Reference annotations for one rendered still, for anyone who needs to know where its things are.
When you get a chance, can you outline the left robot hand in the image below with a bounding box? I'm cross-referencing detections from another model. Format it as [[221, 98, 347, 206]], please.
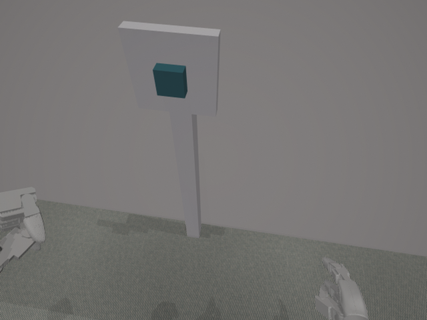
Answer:
[[0, 187, 45, 273]]

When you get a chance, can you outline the button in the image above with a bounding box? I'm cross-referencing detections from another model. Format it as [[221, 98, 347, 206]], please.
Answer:
[[153, 63, 187, 98]]

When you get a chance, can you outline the panel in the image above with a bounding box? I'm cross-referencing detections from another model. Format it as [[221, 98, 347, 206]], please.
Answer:
[[118, 21, 221, 238]]

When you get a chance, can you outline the right robot hand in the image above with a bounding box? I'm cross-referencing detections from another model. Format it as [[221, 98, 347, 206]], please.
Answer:
[[315, 257, 369, 320]]

